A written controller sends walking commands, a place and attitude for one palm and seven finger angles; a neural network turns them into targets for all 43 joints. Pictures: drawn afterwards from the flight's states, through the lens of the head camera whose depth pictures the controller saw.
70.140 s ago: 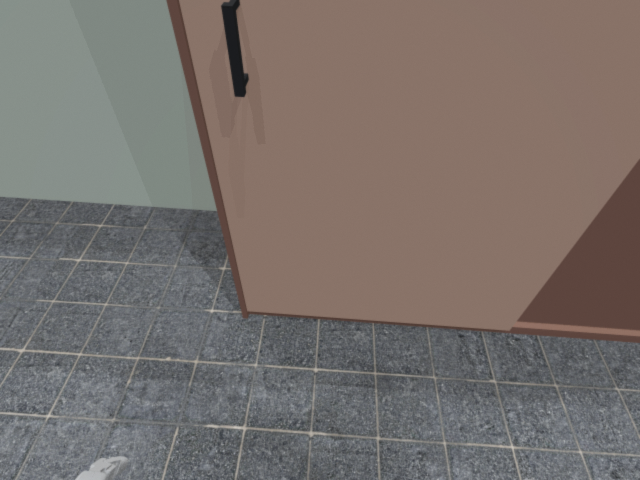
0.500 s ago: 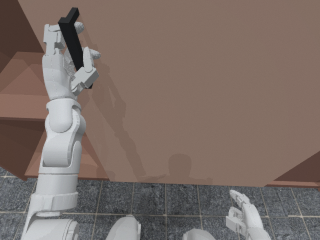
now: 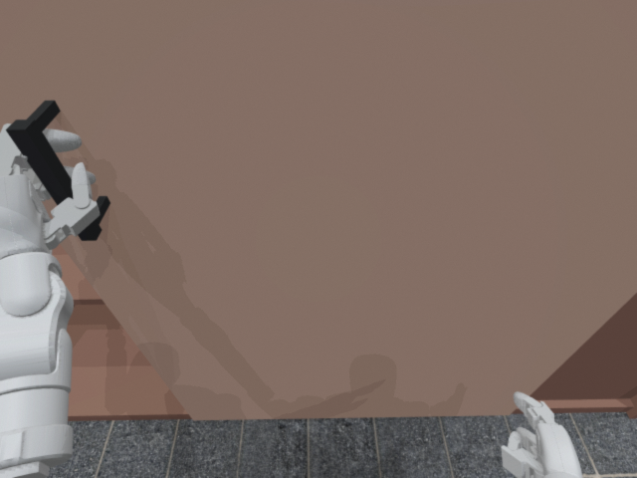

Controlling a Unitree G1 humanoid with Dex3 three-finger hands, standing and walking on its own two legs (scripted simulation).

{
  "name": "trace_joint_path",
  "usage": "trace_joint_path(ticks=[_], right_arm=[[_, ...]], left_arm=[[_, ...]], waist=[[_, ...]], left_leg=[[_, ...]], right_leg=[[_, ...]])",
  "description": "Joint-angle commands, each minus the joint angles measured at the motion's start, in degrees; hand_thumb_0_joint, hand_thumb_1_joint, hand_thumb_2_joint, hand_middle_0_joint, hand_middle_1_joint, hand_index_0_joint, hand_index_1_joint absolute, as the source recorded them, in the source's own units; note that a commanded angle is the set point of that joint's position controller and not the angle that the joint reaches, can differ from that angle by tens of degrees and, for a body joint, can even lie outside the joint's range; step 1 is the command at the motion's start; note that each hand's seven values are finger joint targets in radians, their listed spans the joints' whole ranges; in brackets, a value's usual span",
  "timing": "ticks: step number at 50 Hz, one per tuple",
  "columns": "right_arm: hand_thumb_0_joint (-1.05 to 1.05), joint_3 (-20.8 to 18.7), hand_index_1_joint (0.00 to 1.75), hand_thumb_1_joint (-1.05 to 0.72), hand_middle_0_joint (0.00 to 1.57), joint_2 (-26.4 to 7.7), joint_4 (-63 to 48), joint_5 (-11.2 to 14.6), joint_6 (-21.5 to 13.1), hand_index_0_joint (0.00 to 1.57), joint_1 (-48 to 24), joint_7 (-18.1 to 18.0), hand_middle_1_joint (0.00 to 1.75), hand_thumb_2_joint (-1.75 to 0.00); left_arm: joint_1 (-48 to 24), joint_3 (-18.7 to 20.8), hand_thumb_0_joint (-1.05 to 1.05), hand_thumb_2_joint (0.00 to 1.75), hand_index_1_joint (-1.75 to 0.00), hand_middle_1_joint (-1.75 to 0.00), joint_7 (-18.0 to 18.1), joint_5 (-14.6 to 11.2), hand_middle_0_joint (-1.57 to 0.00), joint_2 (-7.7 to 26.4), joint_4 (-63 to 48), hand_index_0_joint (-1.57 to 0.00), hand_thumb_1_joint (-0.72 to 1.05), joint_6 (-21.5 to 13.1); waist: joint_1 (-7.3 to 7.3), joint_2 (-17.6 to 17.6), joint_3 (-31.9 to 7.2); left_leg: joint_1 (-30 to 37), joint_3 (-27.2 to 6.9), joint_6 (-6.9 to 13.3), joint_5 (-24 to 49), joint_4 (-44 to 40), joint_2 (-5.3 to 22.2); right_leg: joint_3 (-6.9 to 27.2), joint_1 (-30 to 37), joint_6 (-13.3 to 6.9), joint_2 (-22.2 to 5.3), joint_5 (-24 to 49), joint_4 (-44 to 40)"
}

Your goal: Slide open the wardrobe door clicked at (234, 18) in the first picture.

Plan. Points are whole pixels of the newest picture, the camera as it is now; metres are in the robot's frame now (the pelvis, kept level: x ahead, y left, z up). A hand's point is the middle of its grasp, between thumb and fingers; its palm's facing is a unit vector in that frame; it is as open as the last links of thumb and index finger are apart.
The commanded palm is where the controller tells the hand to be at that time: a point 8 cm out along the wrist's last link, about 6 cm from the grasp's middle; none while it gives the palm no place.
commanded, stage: stop walking and hold the door there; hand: left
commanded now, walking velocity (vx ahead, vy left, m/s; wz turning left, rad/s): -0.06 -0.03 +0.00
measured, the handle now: (69, 175) +0.36 +0.31 +0.21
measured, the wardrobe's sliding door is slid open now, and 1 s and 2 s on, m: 0.52 0.52 0.52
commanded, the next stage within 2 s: none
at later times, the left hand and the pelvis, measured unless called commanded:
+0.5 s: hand (82, 203) +0.33 +0.28 +0.20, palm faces +0.46 -0.86 -0.22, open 5.5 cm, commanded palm +0.29 +0.32 +0.18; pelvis -0.06 +0.00 +0.01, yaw -4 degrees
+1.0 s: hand (81, 205) +0.33 +0.29 +0.20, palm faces +0.41 -0.88 -0.24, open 5.5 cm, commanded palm +0.29 +0.32 +0.18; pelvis -0.06 +0.02 +0.01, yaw -6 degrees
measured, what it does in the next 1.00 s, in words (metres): steps on the spot: left foot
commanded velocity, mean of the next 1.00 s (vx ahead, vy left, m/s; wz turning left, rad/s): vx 0.00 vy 0.02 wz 0.01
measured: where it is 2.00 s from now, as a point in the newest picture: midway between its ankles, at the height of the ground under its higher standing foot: outside the picture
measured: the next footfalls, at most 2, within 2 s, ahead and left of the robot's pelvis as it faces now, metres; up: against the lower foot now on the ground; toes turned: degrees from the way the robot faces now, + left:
left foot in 0.42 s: +0.01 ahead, +0.15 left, +0.00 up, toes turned +1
right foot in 1.66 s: -0.08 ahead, -0.05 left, +0.00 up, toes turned -6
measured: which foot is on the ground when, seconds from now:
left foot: down 0.00-0.14, up 0.16-0.40, down 0.42-1.00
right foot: down 0.00-1.00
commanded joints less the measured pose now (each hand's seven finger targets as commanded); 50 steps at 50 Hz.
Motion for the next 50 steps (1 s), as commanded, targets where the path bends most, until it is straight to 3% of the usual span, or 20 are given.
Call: trace_joint_path(ticks=[1,5,6,7,8,10,13,17,19,22,23,24,25,28,32,33,35,38,46,50], right_arm=[[0.00,-0.48,0.30,-0.90,0.20,-4.93,-7.83,0.17,-3.84,0.20,-1.51,0.74,0.30,-0.90],[0.00,0.12,0.30,-0.90,0.20,-5.09,-8.10,0.23,-3.64,0.20,-1.69,0.19,0.30,-0.90],[0.00,0.28,0.30,-0.90,0.20,-4.26,-8.26,-0.08,-3.23,0.20,-1.12,0.00,0.30,-0.90],[0.00,0.53,0.30,-0.90,0.20,-4.18,-8.64,-0.13,-3.29,0.20,-1.86,-0.32,0.30,-0.90],[0.00,0.05,0.30,-0.90,0.20,-5.35,-7.37,-0.26,-3.63,0.20,-0.91,-0.29,0.30,-0.90],[0.00,0.58,0.30,-0.90,0.20,-4.54,-6.34,0.01,-4.64,0.20,-0.73,-0.11,0.30,-0.90],[0.00,1.55,0.30,-0.90,0.20,-4.44,-4.39,-0.72,-4.23,0.20,-0.52,-0.98,0.30,-0.90],[0.00,1.05,0.30,-0.90,0.20,-4.73,-3.87,-0.69,-4.41,0.20,0.71,-1.47,0.30,-0.90],[0.00,0.76,0.30,-0.90,0.20,-5.01,-3.19,-0.54,-4.15,0.20,1.38,-1.57,0.30,-0.90],[0.00,-0.03,0.30,-0.90,0.20,-6.83,-4.10,0.14,-3.52,0.20,0.90,-1.07,0.30,-0.90],[0.00,-0.22,0.30,-0.90,0.20,-6.93,-4.42,0.74,-3.05,0.20,1.12,-1.05,0.30,-0.90],[0.00,0.75,0.30,-0.90,0.20,-5.53,-4.73,0.16,-2.83,0.20,0.51,-1.03,0.30,-0.90],[0.00,0.73,0.30,-0.90,0.20,-5.78,-4.85,-0.06,-2.73,0.20,0.56,-1.14,0.30,-0.90],[0.00,0.07,0.30,-0.90,0.20,-6.57,-4.73,-0.06,-2.19,0.20,1.44,-1.36,0.30,-0.90],[0.00,0.46,0.30,-0.90,0.20,-5.78,-5.44,-0.29,-2.34,0.20,2.00,-1.02,0.30,-0.90],[0.00,0.05,0.30,-0.90,0.20,-6.41,-4.77,-0.22,-2.12,0.20,2.62,-1.21,0.30,-0.90],[0.00,0.43,0.30,-0.90,0.20,-5.61,-5.18,-0.28,-2.31,0.20,2.48,-1.07,0.30,-0.90],[0.00,0.14,0.30,-0.90,0.20,-6.05,-4.38,-0.22,-2.41,0.20,3.09,-1.27,0.30,-0.90],[0.00,0.58,0.30,-0.90,0.20,-4.87,-4.77,0.03,-2.63,0.20,2.24,-1.36,0.30,-0.90],[0.00,0.07,0.30,-0.90,0.20,-5.11,-4.98,-0.01,-2.00,0.20,2.06,-1.44,0.30,-0.90]], left_arm=[[-12.62,1.67,0.00,0.90,-1.40,-1.40,0.48,1.30,-0.45,11.84,-9.78,-0.45,0.90,-4.78],[-12.66,5.73,0.00,0.90,-1.40,-1.40,0.69,1.15,-0.45,16.57,-4.35,-0.45,0.90,-3.72],[-13.55,7.61,0.00,0.90,-1.40,-1.40,0.76,1.51,-0.45,20.27,-2.18,-0.45,0.90,-3.53],[-14.30,9.70,0.00,0.90,-1.40,-1.40,0.87,0.94,-0.45,23.21,0.08,-0.45,0.90,-2.76],[-13.31,11.43,0.00,0.90,-1.40,-1.40,1.11,0.52,-0.45,24.71,3.47,-0.45,0.90,-1.99],[-16.60,12.32,0.00,0.90,-1.40,-1.40,0.88,0.61,-0.45,24.50,3.58,-0.45,0.90,-2.24],[-15.50,15.31,0.00,0.90,-1.40,-1.40,1.05,1.31,-0.45,27.52,8.56,-0.45,0.90,-2.83],[-18.27,13.65,0.00,0.90,-1.40,-1.40,0.61,1.14,-0.45,26.56,7.55,-0.45,0.90,-3.29],[-18.93,10.92,0.00,0.90,-1.40,-1.40,0.51,0.88,-0.45,24.33,7.01,-0.45,0.90,-3.55],[-21.56,7.86,0.00,0.90,-1.40,-1.40,0.11,1.05,-0.45,21.82,5.35,-0.45,0.90,-4.12],[-22.99,6.04,0.00,0.90,-1.40,-1.40,-0.23,0.91,-0.45,21.10,4.35,-0.45,0.90,-4.10],[-23.02,2.87,0.00,0.90,-1.40,-1.40,-0.53,1.39,-0.45,17.80,4.61,-0.45,0.90,-4.09],[-23.85,4.29,0.00,0.90,-1.40,-1.40,-0.23,1.82,-0.45,19.12,4.97,-0.45,0.90,-4.40],[-23.90,7.02,0.00,0.90,-1.40,-1.40,0.57,2.21,-0.45,22.94,7.63,-0.45,0.90,-4.74],[-25.85,4.68,0.00,0.90,-1.40,-1.40,0.42,2.27,-0.45,20.29,10.53,-0.45,0.90,-5.06],[-25.62,6.53,0.00,0.90,-1.40,-1.40,0.70,2.24,-0.45,22.98,11.32,-0.45,0.90,-5.13],[-26.41,4.30,0.00,0.90,-1.40,-1.40,0.39,2.20,-0.45,20.24,11.60,-0.45,0.90,-5.29],[-25.26,6.10,0.00,0.90,-1.40,-1.40,0.40,2.10,-0.45,22.36,13.02,-0.45,0.90,-5.51],[-24.44,2.77,0.00,0.90,-1.40,-1.40,-0.36,2.01,-0.45,17.46,10.47,-0.45,0.90,-6.13],[-23.57,2.71,0.00,0.90,-1.40,-1.40,-0.35,2.10,-0.45,17.57,9.48,-0.45,0.90,-6.07]], waist=[[-0.70,12.78,-13.67],[0.67,4.52,-13.65],[-0.39,-6.35,-13.28],[0.23,-13.50,-11.45],[0.89,-9.76,-11.70],[0.20,-10.28,-15.02],[0.28,-6.91,-14.88],[0.90,-8.56,-15.33],[0.04,-5.26,-15.30],[1.04,3.86,-15.09],[0.87,2.58,-15.79],[0.07,8.16,-13.61],[0.38,9.09,-11.92],[0.55,5.07,-10.22],[0.13,0.87,-8.88],[0.09,1.12,-9.12],[-0.01,-0.27,-9.78],[-0.10,-1.39,-11.38],[0.21,-0.45,-11.56],[0.21,-0.99,-12.02]], left_leg=[[8.96,-12.39,5.59,34.68,-10.28,15.00],[3.15,-7.74,0.88,10.89,-3.01,10.51],[-2.54,-3.76,-2.02,-1.05,3.79,5.00],[-8.30,-4.94,-3.84,-13.99,12.58,0.17],[-9.75,-8.81,-3.92,-15.34,19.27,0.10],[-11.23,-10.86,-4.04,-13.29,23.99,0.47],[-7.72,-7.31,-3.84,-8.96,14.58,0.55],[-1.49,-4.56,-2.75,-6.38,-1.52,-0.70],[6.13,-4.33,-2.27,2.67,-10.28,0.57],[7.91,-11.50,0.40,13.54,-11.00,8.82],[7.03,-11.55,0.30,12.64,-10.73,9.00],[4.01,-11.19,0.78,8.58,-13.15,8.81],[0.83,-11.44,0.93,5.45,-14.41,8.99],[-3.15,-10.73,0.43,-5.52,-15.65,7.94],[-3.91,-8.52,-0.37,-14.33,-13.39,5.20],[-2.64,-8.11,-0.35,-13.44,-12.97,4.89],[-1.59,-8.05,-0.49,-12.09,-11.77,4.46],[0.57,-7.99,-0.55,-8.24,-11.09,4.66],[1.13,-8.42,-0.45,-2.28,-11.99,6.28],[0.19,-7.00,-0.93,1.95,-8.22,4.63]], right_leg=[[-2.43,0.05,-1.05,2.79,1.33,1.31],[-1.00,10.63,-1.45,1.06,16.73,-21.77],[11.66,11.98,-4.69,-7.53,24.86,-26.24],[21.52,10.75,-8.88,-15.14,31.58,-29.57],[20.76,11.19,-10.76,-17.62,36.62,-29.63],[16.21,14.89,-10.33,-15.15,38.07,-25.13],[7.43,15.70,-8.78,-10.25,39.87,-23.07],[8.66,14.24,-7.00,-8.21,27.66,-25.41],[6.80,11.51,-4.35,-5.67,21.86,-24.21],[3.24,7.57,-1.31,1.52,16.66,-20.08],[2.79,9.32,-0.93,2.18,15.81,-20.49],[1.87,9.32,-1.16,2.47,14.63,-18.96],[1.21,10.04,-1.17,2.97,13.27,-17.84],[1.78,10.52,-1.54,2.70,9.57,-19.08],[5.08,6.53,-2.14,1.25,1.41,-24.30],[5.36,5.77,-2.28,1.02,1.33,-25.19],[5.92,5.01,-2.44,0.67,1.29,-25.66],[5.77,4.93,-2.39,0.43,3.42,-25.64],[4.09,6.12,-1.91,1.50,12.50,-21.58],[5.80,7.94,-2.49,-1.10,17.61,-21.64]])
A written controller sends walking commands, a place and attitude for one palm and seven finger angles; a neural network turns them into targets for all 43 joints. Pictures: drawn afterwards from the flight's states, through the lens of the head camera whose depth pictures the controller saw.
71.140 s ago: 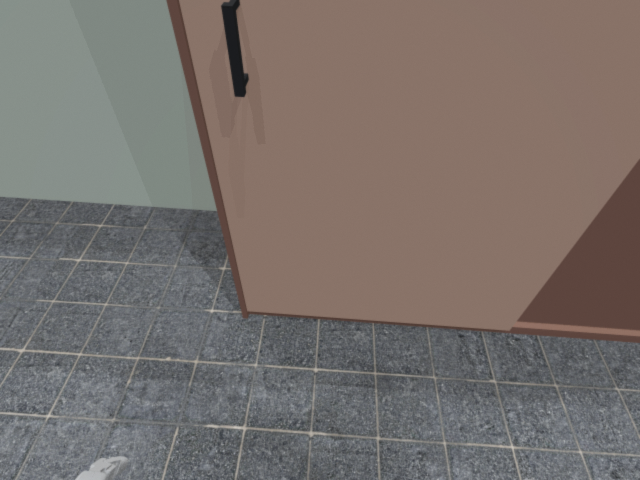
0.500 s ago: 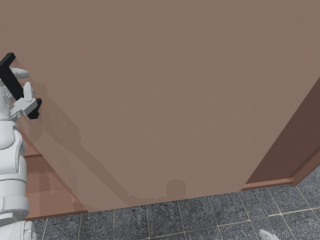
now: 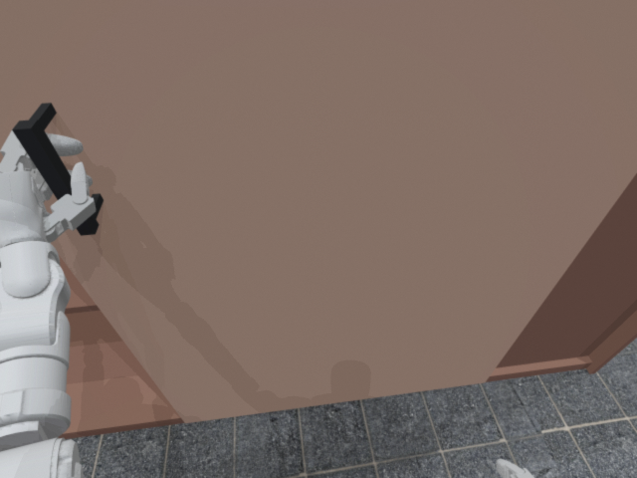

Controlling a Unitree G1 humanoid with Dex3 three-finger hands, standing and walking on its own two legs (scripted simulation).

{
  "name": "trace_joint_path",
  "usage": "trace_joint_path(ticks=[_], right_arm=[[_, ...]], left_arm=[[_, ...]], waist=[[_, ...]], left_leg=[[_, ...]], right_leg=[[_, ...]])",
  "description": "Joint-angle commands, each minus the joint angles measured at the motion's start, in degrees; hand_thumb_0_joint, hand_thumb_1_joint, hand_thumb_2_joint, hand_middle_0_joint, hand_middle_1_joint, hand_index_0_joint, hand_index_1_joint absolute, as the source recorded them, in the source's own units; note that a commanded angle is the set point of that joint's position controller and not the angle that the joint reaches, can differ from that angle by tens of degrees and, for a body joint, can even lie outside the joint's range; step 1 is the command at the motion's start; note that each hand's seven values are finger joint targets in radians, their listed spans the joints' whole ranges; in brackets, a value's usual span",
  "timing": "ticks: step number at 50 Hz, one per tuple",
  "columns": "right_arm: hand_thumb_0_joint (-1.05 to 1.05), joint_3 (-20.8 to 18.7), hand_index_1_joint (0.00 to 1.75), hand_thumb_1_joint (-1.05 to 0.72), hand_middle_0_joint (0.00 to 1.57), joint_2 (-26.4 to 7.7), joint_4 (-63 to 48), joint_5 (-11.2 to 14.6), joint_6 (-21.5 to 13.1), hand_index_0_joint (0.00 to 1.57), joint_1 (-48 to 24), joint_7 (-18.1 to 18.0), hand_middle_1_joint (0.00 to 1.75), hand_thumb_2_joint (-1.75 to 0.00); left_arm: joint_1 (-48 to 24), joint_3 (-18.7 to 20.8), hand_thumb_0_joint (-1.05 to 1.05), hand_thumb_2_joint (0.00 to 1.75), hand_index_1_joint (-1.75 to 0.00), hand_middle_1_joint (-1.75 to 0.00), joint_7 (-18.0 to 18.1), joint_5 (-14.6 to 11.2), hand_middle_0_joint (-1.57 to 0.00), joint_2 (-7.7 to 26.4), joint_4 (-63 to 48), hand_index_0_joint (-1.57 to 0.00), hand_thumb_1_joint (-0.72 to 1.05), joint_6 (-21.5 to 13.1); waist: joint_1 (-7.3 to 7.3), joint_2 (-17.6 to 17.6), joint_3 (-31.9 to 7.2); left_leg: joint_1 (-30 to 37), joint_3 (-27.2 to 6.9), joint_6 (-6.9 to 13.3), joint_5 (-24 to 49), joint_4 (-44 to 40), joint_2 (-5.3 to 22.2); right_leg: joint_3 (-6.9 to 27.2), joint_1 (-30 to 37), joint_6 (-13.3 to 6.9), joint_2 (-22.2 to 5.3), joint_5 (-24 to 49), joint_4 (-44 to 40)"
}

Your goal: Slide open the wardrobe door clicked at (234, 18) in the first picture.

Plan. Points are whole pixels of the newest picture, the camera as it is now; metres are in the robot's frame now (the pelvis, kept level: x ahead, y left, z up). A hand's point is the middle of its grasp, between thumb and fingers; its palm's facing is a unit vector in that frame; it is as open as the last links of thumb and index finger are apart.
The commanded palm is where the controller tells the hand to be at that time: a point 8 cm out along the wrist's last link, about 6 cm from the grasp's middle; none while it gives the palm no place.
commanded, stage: stop walking and hold the door there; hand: left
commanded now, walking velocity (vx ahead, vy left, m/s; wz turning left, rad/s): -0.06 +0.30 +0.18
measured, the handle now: (67, 172) +0.39 +0.33 +0.20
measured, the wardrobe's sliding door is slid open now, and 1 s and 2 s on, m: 0.52 0.52 0.52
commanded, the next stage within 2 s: loosen the grip on the handle in 1.12 s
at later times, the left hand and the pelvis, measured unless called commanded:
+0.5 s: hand (81, 201) +0.35 +0.30 +0.19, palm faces +0.36 -0.92 -0.15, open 5.4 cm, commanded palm +0.32 +0.34 +0.17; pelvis -0.03 +0.05 +0.01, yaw +4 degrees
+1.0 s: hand (82, 200) +0.35 +0.30 +0.19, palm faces +0.43 -0.89 -0.18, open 5.5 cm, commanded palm +0.31 +0.34 +0.17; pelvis -0.04 +0.02 +0.00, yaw +2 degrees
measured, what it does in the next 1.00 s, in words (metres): steps on the spot: right foot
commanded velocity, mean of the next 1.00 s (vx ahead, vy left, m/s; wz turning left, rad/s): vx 0.03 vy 0.03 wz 0.03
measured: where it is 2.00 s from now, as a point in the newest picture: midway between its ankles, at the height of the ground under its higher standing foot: outside the picture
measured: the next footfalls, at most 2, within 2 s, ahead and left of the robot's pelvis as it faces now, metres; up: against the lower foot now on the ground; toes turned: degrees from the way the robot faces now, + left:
right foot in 0.66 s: -0.02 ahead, -0.08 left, +0.00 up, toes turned +0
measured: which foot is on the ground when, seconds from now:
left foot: down 0.00-1.00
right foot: down 0.00-0.26, up 0.28-0.64, down 0.66-1.00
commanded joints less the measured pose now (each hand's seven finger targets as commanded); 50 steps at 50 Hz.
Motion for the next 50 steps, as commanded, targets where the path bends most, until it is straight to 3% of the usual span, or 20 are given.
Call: trace_joint_path(ticks=[1,6,8,10,11,12,13,14,16,18,21,24,28,30,33,34,36,39,43,50], right_arm=[[0.00,-3.31,0.30,-0.90,0.20,-8.60,-8.70,-0.18,-1.90,0.20,-5.72,-0.57,0.30,-0.90],[0.00,-4.08,0.30,-0.90,0.20,-8.29,-8.91,0.05,-0.52,0.20,-6.42,0.10,0.30,-0.90],[0.00,-4.00,0.30,-0.90,0.20,-8.35,-8.55,0.06,-0.46,0.20,-6.91,0.14,0.30,-0.90],[0.00,-3.27,0.30,-0.90,0.20,-7.49,-8.16,-0.29,-0.22,0.20,-6.90,0.48,0.30,-0.90],[0.00,-3.51,0.30,-0.90,0.20,-8.00,-7.85,-0.47,-0.04,0.20,-7.36,0.37,0.30,-0.90],[0.00,-3.64,0.30,-0.90,0.20,-8.95,-8.83,-0.31,-0.12,0.20,-8.41,0.22,0.30,-0.90],[0.00,-3.68,0.30,-0.90,0.20,-9.07,-10.25,0.25,0.19,0.20,-9.78,0.19,0.30,-0.90],[0.00,-2.73,0.30,-0.90,0.20,-6.67,-11.04,-0.05,-0.02,0.20,-8.84,0.82,0.30,-0.90],[0.00,-2.45,0.30,-0.90,0.20,-6.07,-10.10,0.18,-1.23,0.20,-7.74,0.78,0.30,-0.90],[0.00,-3.40,0.30,-0.90,0.20,-7.63,-8.90,0.17,-1.80,0.20,-5.54,0.60,0.30,-0.90],[0.00,-2.16,0.30,-0.90,0.20,-6.27,-8.90,-0.41,-2.35,0.20,-6.71,0.81,0.30,-0.90],[0.00,-0.80,0.30,-0.90,0.20,-5.73,-8.51,-1.14,-3.01,0.20,-6.86,0.55,0.30,-0.90],[0.00,-0.33,0.30,-0.90,0.20,-6.14,-8.66,-1.57,-3.62,0.20,-6.83,0.58,0.30,-0.90],[0.00,-0.22,0.30,-0.90,0.20,-6.15,-9.05,-1.28,-3.67,0.20,-7.56,0.90,0.30,-0.90],[0.00,-0.73,0.30,-0.90,0.20,-6.76,-8.54,-1.44,-2.95,0.20,-6.86,0.72,0.30,-0.90],[0.00,-0.81,0.30,-0.90,0.20,-6.72,-8.77,-1.27,-2.82,0.20,-6.95,0.65,0.30,-0.90],[0.00,-1.36,0.30,-0.90,0.20,-6.86,-9.03,-0.38,-2.64,0.20,-7.15,0.47,0.30,-0.90],[0.00,-1.53,0.30,-0.90,0.20,-7.66,-8.65,-0.19,-1.94,0.20,-6.72,-0.03,0.30,-0.90],[0.00,-1.90,0.30,-0.90,0.20,-8.44,-8.68,-0.11,-1.49,0.20,-6.64,-0.36,0.30,-0.90],[0.00,-2.34,0.30,-0.90,0.20,-8.97,-8.51,0.08,-1.31,0.20,-5.15,-0.85,0.30,-0.90]], left_arm=[[-16.30,3.15,0.00,0.90,-1.40,-1.40,0.83,0.59,-0.45,15.11,-9.42,-0.45,0.90,-1.15],[-17.41,3.14,0.00,0.90,-1.40,-1.40,1.02,0.05,-0.45,15.56,-10.63,-0.45,0.90,-0.01],[-19.18,2.00,0.00,0.90,-1.40,-1.40,0.83,-0.20,-0.45,15.03,-11.48,-0.45,0.90,0.58],[-22.10,0.89,0.00,0.90,-1.40,-1.40,0.68,0.02,-0.45,13.53,-13.21,-0.45,0.90,0.91],[-22.41,1.24,0.00,0.90,-1.40,-1.40,0.56,0.09,-0.45,13.71,-13.61,-0.45,0.90,0.59],[-23.83,-1.61,0.00,0.90,-1.40,-1.40,0.12,-0.09,-0.45,10.40,-16.35,-0.45,0.90,-0.44],[-24.00,-5.07,0.00,0.90,-1.40,-1.40,-0.35,-0.61,-0.45,8.01,-19.19,-0.45,0.90,-1.47],[-25.69,-6.64,0.00,0.90,-1.40,-1.40,-0.68,0.70,-0.45,6.44,-21.13,-0.45,0.90,-2.07],[-27.16,-10.33,0.00,0.90,-1.40,-1.40,-0.81,-0.03,-0.45,0.97,-20.49,-0.45,0.90,-1.35],[-26.43,-8.10,0.00,0.90,-1.40,-1.40,-0.34,-0.37,-0.45,4.18,-20.43,-0.45,0.90,-0.03],[-27.13,-9.99,0.00,0.90,-1.40,-1.40,-0.91,-0.48,-0.45,2.20,-22.11,-0.45,0.90,1.12],[-28.14,-8.74,0.00,0.90,-1.40,-1.40,-0.91,-0.49,-0.45,4.40,-20.98,-0.45,0.90,1.84],[-29.37,-6.98,0.00,0.90,-1.40,-1.40,-0.77,-0.72,-0.45,6.66,-19.82,-0.45,0.90,2.25],[-29.26,-8.97,0.00,0.90,-1.40,-1.40,-1.11,-1.02,-0.45,4.10,-19.90,-0.45,0.90,2.27],[-26.89,-3.94,0.00,0.90,-1.40,-1.40,-0.87,-0.33,-0.45,10.44,-14.18,-0.45,0.90,2.69],[-27.60,-3.37,0.00,0.90,-1.40,-1.40,-0.79,-0.43,-0.45,10.88,-13.67,-0.45,0.90,2.77],[-28.04,-2.94,0.00,0.90,-1.40,-1.40,-0.91,-1.30,-0.45,10.58,-13.10,-0.45,0.90,2.79],[-26.09,-0.79,0.00,0.90,-1.40,-1.40,-0.66,-1.22,-0.45,13.07,-8.35,-0.45,0.90,2.98],[-26.79,-2.55,0.00,0.90,-1.40,-1.40,-0.80,-1.09,-0.45,11.99,-5.85,-0.45,0.90,2.39],[-26.44,-2.36,0.00,0.90,-1.40,-1.40,-0.70,-0.96,-0.45,12.70,-2.57,-0.45,0.90,2.04]], waist=[[0.80,-2.95,-9.30],[1.16,-11.80,-11.14],[0.98,-13.09,-10.85],[-0.70,-13.52,-12.50],[-1.03,-8.73,-12.29],[-0.74,3.85,-11.66],[-0.34,20.07,-11.25],[-0.26,18.89,-12.05],[-1.54,4.95,-10.46],[-1.43,-3.13,-12.74],[-1.24,4.38,-13.73],[-1.00,10.99,-14.15],[-0.30,8.72,-15.50],[0.10,7.57,-17.53],[-0.67,-2.64,-17.69],[-0.97,-3.54,-16.94],[-0.46,-6.04,-17.30],[-0.23,-1.70,-15.32],[-0.40,2.56,-11.53],[-0.42,-1.01,-11.29]], left_leg=[[-2.29,-4.39,0.15,2.21,-2.02,3.39],[-6.18,-6.32,-1.27,-8.30,11.06,-0.36],[-6.83,-8.43,-1.07,-10.94,12.54,0.29],[0.04,-8.21,-0.45,-5.08,1.39,1.76],[4.33,-8.04,0.50,0.95,-4.40,2.41],[5.85,-12.64,2.54,7.97,-8.03,6.96],[6.70,-19.06,5.91,16.08,-11.54,14.86],[5.76,-21.39,8.38,13.55,-12.80,17.04],[9.01,-24.14,8.26,18.18,-10.74,17.59],[15.08,-22.14,7.99,27.14,-8.10,16.51],[15.58,-18.17,6.23,22.42,-9.66,14.53],[14.76,-17.71,5.22,15.27,-12.20,14.21],[15.66,-16.85,4.90,16.43,-10.58,14.09],[15.36,-13.77,3.38,18.50,-7.16,13.02],[6.75,-8.36,-0.32,13.86,-1.55,8.45],[6.18,-6.59,-1.02,14.46,-0.94,7.35],[6.68,-6.05,-0.73,12.99,-0.35,6.68],[7.08,-7.29,0.22,13.33,-1.58,7.69],[5.35,-9.15,0.79,7.23,-3.73,8.34],[5.18,-7.11,0.26,12.67,-0.91,7.31]], right_leg=[[7.05,6.69,-1.39,-7.01,0.00,-5.31],[15.91,8.28,-7.18,-20.02,3.59,-9.37],[15.72,8.09,-8.05,-22.61,5.22,-8.26],[8.75,4.46,-4.56,-20.29,4.71,-2.00],[3.63,0.24,-1.88,-15.03,0.75,3.27],[-2.37,-3.66,0.71,-7.23,-2.49,13.09],[-5.80,-8.28,2.04,-1.86,-20.33,25.95],[-2.50,-9.60,0.71,-1.62,-25.32,34.42],[0.06,-14.23,0.68,-2.17,-20.21,37.23],[0.16,-14.74,1.69,-1.64,-15.99,33.97],[-0.24,-10.23,1.58,-0.69,-14.03,25.46],[-0.80,-5.50,1.09,0.62,-14.52,16.91],[-1.87,1.32,0.59,2.18,-13.78,3.67],[-1.95,7.08,0.12,2.02,-8.13,-5.17],[5.82,13.72,-2.69,-5.92,6.16,-7.12],[5.95,12.65,-3.14,-7.74,12.37,-5.58],[4.55,10.94,-1.90,-6.64,9.75,-4.53],[3.64,7.68,-1.15,-5.21,4.31,-4.49],[3.61,4.53,-1.12,-3.83,-6.07,-5.97],[5.28,5.40,-1.15,-5.11,1.57,-6.76]])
